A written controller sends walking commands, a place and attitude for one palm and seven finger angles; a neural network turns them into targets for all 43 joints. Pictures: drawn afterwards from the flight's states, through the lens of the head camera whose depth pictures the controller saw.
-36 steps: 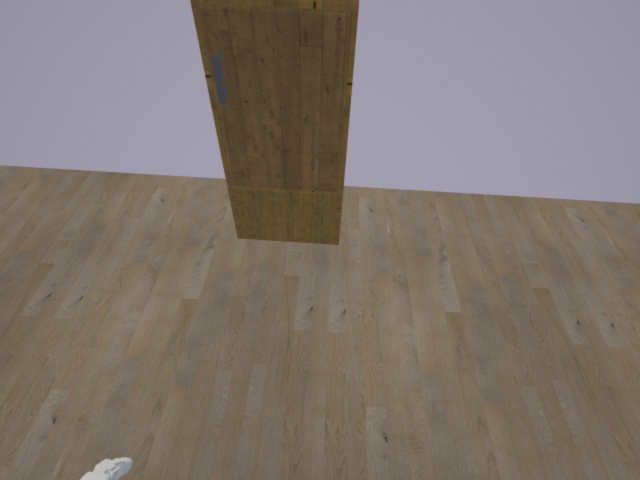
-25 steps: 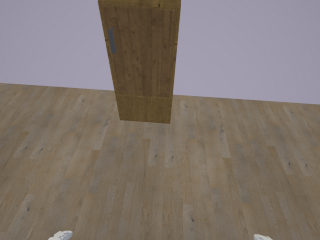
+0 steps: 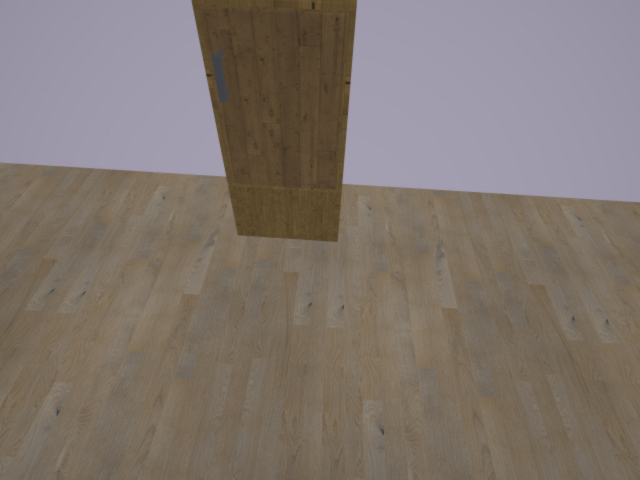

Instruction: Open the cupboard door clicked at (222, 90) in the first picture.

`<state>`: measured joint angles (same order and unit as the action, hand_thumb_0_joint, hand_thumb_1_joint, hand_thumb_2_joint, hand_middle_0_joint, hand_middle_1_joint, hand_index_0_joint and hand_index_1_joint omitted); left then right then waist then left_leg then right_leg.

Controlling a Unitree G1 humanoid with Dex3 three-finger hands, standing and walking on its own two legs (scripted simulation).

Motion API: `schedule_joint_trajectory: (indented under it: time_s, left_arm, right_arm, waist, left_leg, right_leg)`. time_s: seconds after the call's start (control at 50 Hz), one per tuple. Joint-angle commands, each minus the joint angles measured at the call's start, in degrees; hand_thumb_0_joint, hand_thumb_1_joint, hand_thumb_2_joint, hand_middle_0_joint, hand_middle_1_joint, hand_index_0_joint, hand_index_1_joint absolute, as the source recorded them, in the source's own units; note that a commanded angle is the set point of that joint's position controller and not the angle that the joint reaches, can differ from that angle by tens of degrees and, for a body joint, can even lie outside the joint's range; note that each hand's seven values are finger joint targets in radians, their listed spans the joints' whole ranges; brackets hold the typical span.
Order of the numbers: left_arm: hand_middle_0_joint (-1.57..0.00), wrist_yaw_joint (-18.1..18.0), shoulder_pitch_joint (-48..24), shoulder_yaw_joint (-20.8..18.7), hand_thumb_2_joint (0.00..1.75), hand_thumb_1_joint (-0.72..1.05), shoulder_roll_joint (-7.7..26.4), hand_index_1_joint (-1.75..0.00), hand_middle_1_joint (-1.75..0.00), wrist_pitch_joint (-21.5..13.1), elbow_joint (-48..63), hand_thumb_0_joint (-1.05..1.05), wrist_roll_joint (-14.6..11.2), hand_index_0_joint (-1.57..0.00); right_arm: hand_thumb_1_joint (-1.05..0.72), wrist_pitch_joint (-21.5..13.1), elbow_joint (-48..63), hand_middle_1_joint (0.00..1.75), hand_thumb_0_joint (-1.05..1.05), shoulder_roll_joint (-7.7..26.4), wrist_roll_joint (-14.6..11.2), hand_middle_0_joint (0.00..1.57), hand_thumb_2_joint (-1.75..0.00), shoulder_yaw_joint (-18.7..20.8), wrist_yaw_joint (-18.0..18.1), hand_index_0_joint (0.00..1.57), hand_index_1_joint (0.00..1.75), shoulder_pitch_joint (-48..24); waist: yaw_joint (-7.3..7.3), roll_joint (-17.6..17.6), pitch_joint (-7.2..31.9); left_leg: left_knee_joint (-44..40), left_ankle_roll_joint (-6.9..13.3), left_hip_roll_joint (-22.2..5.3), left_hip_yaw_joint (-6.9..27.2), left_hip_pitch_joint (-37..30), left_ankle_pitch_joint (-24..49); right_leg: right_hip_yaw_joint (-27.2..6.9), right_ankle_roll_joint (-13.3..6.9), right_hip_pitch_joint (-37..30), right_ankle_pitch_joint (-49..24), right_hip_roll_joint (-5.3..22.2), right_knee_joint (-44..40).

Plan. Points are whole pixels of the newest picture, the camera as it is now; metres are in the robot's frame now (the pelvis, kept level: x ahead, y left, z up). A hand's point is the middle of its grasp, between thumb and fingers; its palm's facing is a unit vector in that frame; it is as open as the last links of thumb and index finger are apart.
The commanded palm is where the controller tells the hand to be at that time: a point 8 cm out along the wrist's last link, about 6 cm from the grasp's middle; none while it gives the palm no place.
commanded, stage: stand and wait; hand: left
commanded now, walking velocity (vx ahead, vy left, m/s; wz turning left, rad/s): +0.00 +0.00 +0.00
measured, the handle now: (221, 76) +1.15 +0.35 -0.04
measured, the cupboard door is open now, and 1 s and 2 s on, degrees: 0 0 0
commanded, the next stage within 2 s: look at it before walking up in 0.10 s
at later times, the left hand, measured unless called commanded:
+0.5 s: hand out of the picture +0.07 +0.24 -0.16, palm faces -0.03 -0.94 -0.33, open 7.3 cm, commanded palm none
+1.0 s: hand out of the picture +0.07 +0.24 -0.16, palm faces +0.02 -0.94 -0.34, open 7.3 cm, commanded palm none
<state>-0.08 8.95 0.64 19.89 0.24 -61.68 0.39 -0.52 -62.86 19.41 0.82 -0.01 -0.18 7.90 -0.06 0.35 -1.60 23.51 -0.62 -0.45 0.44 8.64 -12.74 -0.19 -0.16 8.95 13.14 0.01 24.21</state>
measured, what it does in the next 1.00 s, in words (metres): stands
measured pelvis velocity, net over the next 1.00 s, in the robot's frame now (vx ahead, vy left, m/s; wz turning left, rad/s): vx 0.00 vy -0.01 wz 0.04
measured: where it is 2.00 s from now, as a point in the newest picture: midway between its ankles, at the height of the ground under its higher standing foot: outside the picture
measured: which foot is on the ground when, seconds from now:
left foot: down 0.00-1.00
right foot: down 0.00-1.00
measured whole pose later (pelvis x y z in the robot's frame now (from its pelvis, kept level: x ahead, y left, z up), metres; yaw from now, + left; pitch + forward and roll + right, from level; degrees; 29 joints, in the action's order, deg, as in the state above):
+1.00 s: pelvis +0.00 -0.01 +0.00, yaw +2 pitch -1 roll +0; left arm -1.2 7.9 0.0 18.2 1.2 -59.8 0.5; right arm 0.7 -61.6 18.4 0.8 0.2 -0.1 8.0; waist -0.5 -0.1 -2.0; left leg 26.0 -1.2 -0.1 2.8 11.6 -13.2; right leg 2.2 -0.4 10.8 14.4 0.3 26.4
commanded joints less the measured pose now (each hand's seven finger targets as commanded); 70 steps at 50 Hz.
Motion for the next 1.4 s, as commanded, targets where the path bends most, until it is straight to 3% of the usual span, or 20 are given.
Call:
schedule_joint_trajectory:
  time_s: [0.0, 0.4, 0.82, 0.84, 0.92, 0.96, 0.98, 1.02, 1.06, 1.12, 1.16, 1.18, 1.2, 1.22, 1.24, 1.26, 1.28, 1.3, 1.32, 1.38]
  left_arm:
    - [-0.2, -0.51, -3.31, -2.63, 0.9, 0.9, 11.59, -0.3, -0.3, -1.59, 3.8, 0.0, 0.18, -0.2]
    - [-0.2, -0.5, -3.46, -2.64, 0.9, 0.9, 11.36, -0.3, -0.3, -1.6, 3.42, 0.0, 0.27, -0.2]
    - [-0.2, -0.58, -3.16, -2.73, 0.9, 0.9, 11.67, -0.3, -0.3, -1.76, 3.23, 0.0, 0.25, -0.2]
    - [-0.2, -0.66, -3.05, -2.88, 0.9, 0.9, 11.49, -0.3, -0.3, -1.56, 3.46, 0.0, 0.22, -0.2]
    - [-0.2, -1.49, 1.14, -2.41, 0.9, 0.9, 5.91, -0.3, -0.3, 0.45, 3.93, 0.0, 0.18, -0.2]
    - [-0.2, -1.7, 2.17, -3.19, 0.9, 0.9, 7.19, -0.3, -0.3, 0.81, 5.0, 0.0, 0.36, -0.2]
    - [-0.2, -1.81, 2.93, -3.68, 0.9, 0.9, 8.12, -0.3, -0.3, 0.94, 5.78, 0.0, 0.46, -0.2]
    - [-0.2, -1.99, 4.37, -4.48, 0.9, 0.9, 9.21, -0.3, -0.3, 0.8, 7.14, 0.0, 0.85, -0.2]
    - [-0.2, -2.09, 3.65, -4.73, 0.9, 0.9, 8.35, -0.3, -0.3, 0.46, 8.28, 0.0, 1.28, -0.2]
    - [-0.2, -1.33, 1.48, -5.47, 0.9, 0.9, 8.54, -0.3, -0.3, -0.56, 9.62, 0.0, 1.68, -0.2]
    - [-0.2, -0.91, 1.03, -5.81, 0.9, 0.9, 8.22, -0.3, -0.3, -0.72, 9.43, 0.0, 1.61, -0.2]
    - [-0.2, -0.68, 0.91, -5.82, 0.9, 0.9, 7.51, -0.3, -0.3, -0.43, 9.39, 0.0, 1.28, -0.2]
    - [-0.2, -0.27, 1.3, -5.2, 0.9, 0.9, 4.31, -0.3, -0.3, -0.07, 9.97, 0.0, 0.91, -0.2]
    - [-0.2, 0.42, 0.05, -4.22, 0.9, 0.9, -0.55, -0.3, -0.3, 0.23, 12.89, 0.0, 0.61, -0.2]
    - [-0.2, 0.43, -4.67, -3.86, 0.9, 0.9, -0.36, -0.3, -0.3, -0.01, 15.17, 0.0, 1.36, -0.2]
    - [-0.2, 0.73, -4.2, -4.29, 0.9, 0.9, 0.4, -0.3, -0.3, -0.27, 14.83, 0.0, 1.39, -0.2]
    - [-0.2, 0.97, -5.0, -4.84, 0.9, 0.9, -0.46, -0.3, -0.3, -0.65, 13.62, 0.0, 1.67, -0.2]
    - [-0.2, 1.27, -2.71, -5.05, 0.9, 0.9, -0.54, -0.3, -0.3, -0.93, 12.34, 0.0, 1.59, -0.2]
    - [-0.2, 1.48, -0.56, -4.97, 0.9, 0.9, -0.75, -0.3, -0.3, -1.09, 11.19, 0.0, 1.63, -0.2]
    - [-0.2, 1.68, 3.18, -4.79, 0.9, 0.9, -2.33, -0.3, -0.3, -1.02, 9.14, 0.0, 1.54, -0.2]
  right_arm:
    - [-0.9, -1.38, 3.98, 0.3, 0.0, 11.61, -0.24, 0.2, -0.9, 2.15, 0.96, 0.2, 0.3, -3.36]
    - [-0.9, -1.44, 3.02, 0.3, 0.0, 11.56, -0.27, 0.2, -0.9, 2.01, 0.91, 0.2, 0.3, -3.12]
    - [-0.9, -1.33, 3.16, 0.3, 0.0, 11.84, -0.36, 0.2, -0.9, 1.96, 0.93, 0.2, 0.3, -3.36]
    - [-0.9, -1.16, 3.44, 0.3, 0.0, 11.63, -0.31, 0.2, -0.9, 1.97, 0.85, 0.2, 0.3, -3.41]
    - [-0.9, 0.69, 4.26, 0.3, 0.0, 5.18, -0.19, 0.2, -0.9, 1.01, 0.57, 0.2, 0.3, -0.35]
    - [-0.9, 1.35, 5.73, 0.3, 0.0, 5.14, -0.17, 0.2, -0.9, 1.57, 0.47, 0.2, 0.3, 0.08]
    - [-0.9, 1.71, 6.53, 0.3, 0.0, 4.78, -0.21, 0.2, -0.9, 1.94, 0.47, 0.2, 0.3, 0.28]
    - [-0.9, 2.43, 8.26, 0.3, 0.0, 3.93, -0.07, 0.2, -0.9, 2.58, 0.53, 0.2, 0.3, -0.12]
    - [-0.9, 2.64, 8.74, 0.3, 0.0, 3.87, -0.01, 0.2, -0.9, 3.15, 0.0, 0.2, 0.3, 0.77]
    - [-0.9, 1.81, 9.92, 0.3, 0.0, 1.41, -0.12, 0.2, -0.9, 3.09, -1.48, 0.2, 0.3, 1.47]
    - [-0.9, 1.35, 9.35, 0.3, 0.0, 0.22, 0.09, 0.2, -0.9, 3.16, -1.91, 0.2, 0.3, 5.09]
    - [-0.9, 1.13, 8.27, 0.3, 0.0, 0.45, 0.29, 0.2, -0.9, 3.43, -1.78, 0.2, 0.3, 9.65]
    - [-0.9, 0.67, 6.68, 0.3, 0.0, 3.1, 0.39, 0.2, -0.9, 4.2, -1.4, 0.2, 0.3, 15.53]
    - [-0.9, -0.12, 5.93, 0.3, 0.0, 8.81, 0.91, 0.2, -0.9, 5.75, -0.88, 0.2, 0.3, 20.54]
    - [-0.9, -0.31, 5.41, 0.3, 0.0, 9.72, 0.61, 0.2, -0.9, 5.67, -0.21, 0.2, 0.3, 21.9]
    - [-0.9, -0.29, 6.22, 0.3, 0.0, 8.18, 0.26, 0.2, -0.9, 5.28, -0.06, 0.2, 0.3, 19.15]
    - [-0.9, -0.87, 6.88, 0.3, 0.0, 5.62, 0.33, 0.2, -0.9, 4.85, 0.43, 0.2, 0.3, 17.26]
    - [-0.9, -1.52, 7.62, 0.3, 0.0, 3.92, 0.31, 0.2, -0.9, 4.17, 0.69, 0.2, 0.3, 14.41]
    - [-0.9, -2.28, 7.79, 0.3, 0.0, 2.46, 0.24, 0.2, -0.9, 3.73, 0.81, 0.2, 0.3, 13.35]
    - [-0.9, -3.55, 6.51, 0.3, 0.0, 0.98, -0.26, 0.2, -0.9, 3.72, 1.11, 0.2, 0.3, 15.36]
  waist:
    - [0.12, 0.2, 2.95]
    - [0.18, -0.89, 2.11]
    - [0.15, -0.4, 2.94]
    - [0.26, -1.01, 2.93]
    - [0.9, -0.22, 2.53]
    - [1.27, 2.93, 3.17]
    - [1.61, 5.63, 3.24]
    - [2.53, 12.33, 2.33]
    - [2.03, 10.3, 1.67]
    - [0.61, 7.92, 0.26]
    - [-1.24, 6.06, -0.17]
    - [-3.23, 2.43, 0.65]
    - [-5.45, -9.1, 0.83]
    - [-7.14, -26.61, -1.81]
    - [-7.04, -18.33, -3.81]
    - [-4.76, -11.25, -3.94]
    - [-4.36, -7.57, -4.5]
    - [-2.37, -6.84, -5.61]
    - [-1.46, -5.94, -5.17]
    - [-0.5, -5.5, -2.1]
  left_leg:
    - [-4.53, 2.31, -5.87, 5.27, 0.15, 6.29]
    - [-5.7, 2.09, -6.08, 5.5, 0.18, 5.99]
    - [-5.18, 1.99, -6.16, 5.53, -1.02, 9.75]
    - [-4.51, 1.99, -6.01, 5.7, -0.33, 10.77]
    - [0.2, 1.33, -5.32, 5.43, 5.53, 13.07]
    - [5.15, 0.94, -3.61, 4.48, 8.89, 12.06]
    - [9.68, 0.59, -2.25, 3.0, 10.62, 8.98]
    - [23.61, -0.25, -0.02, 0.04, 15.11, -13.92]
    - [33.0, -0.18, -1.97, 0.24, 17.88, -16.89]
    - [24.15, -0.31, -4.43, -2.93, 14.86, -16.16]
    - [14.9, -0.15, -2.97, -6.99, 6.57, -12.14]
    - [9.1, 0.08, -1.79, -8.01, -1.28, -8.56]
    - [0.37, 1.81, -4.7, 1.03, -6.19, -14.36]
    - [-11.11, 7.69, -19.28, 28.09, -7.52, -22.5]
    - [-15.84, 11.49, -23.36, 35.6, -4.14, -22.31]
    - [-16.25, 12.35, -23.0, 33.62, -1.26, -27.32]
    - [-15.83, 10.61, -19.25, 31.66, 1.1, -27.04]
    - [-15.4, 9.3, -16.88, 26.69, 2.81, -23.11]
    - [-14.88, 8.93, -14.83, 22.58, 3.15, -17.17]
    - [-13.36, 8.42, -10.91, 14.44, -1.09, -2.87]
  right_leg:
    - [-6.42, -1.85, 0.24, -4.79, 6.8, -5.33]
    - [-6.57, -1.65, 0.6, -4.3, 6.49, -6.09]
    - [-5.84, -1.6, -0.9, -8.84, 6.96, -5.8]
    - [-5.25, -1.45, -1.15, -9.37, 7.13, -4.83]
    - [-3.11, -0.1, -1.72, -10.43, 8.42, -0.63]
    - [-4.17, -1.42, -2.81, -11.17, 11.19, -0.48]
    - [-6.04, -3.27, -2.64, -11.3, 14.35, -1.78]
    - [-10.8, -9.26, -2.01, -13.48, 21.62, -5.94]
    - [-9.68, -10.73, -1.6, -5.85, 22.55, -8.56]
    - [-3.94, -8.51, 0.4, 4.45, 21.45, -7.03]
    - [0.87, -5.64, 5.89, 11.96, 19.87, -4.1]
    - [4.65, -3.59, 11.35, 16.87, 17.87, 1.51]
    - [8.53, -0.78, 18.11, 19.86, 12.89, 15.19]
    - [11.57, 3.58, 32.25, 26.04, 3.58, 34.96]
    - [2.46, 2.4, 36.65, 22.77, 4.26, 41.56]
    - [-0.09, 1.58, 35.95, 16.86, 7.18, 43.55]
    - [-0.29, 1.74, 34.75, 12.32, 6.68, 46.14]
    - [-0.82, 2.12, 33.71, 7.68, 7.4, 46.37]
    - [-0.59, 2.58, 32.06, 4.22, 7.65, 45.46]
    - [0.89, 3.89, 30.34, -1.27, 6.9, 42.97]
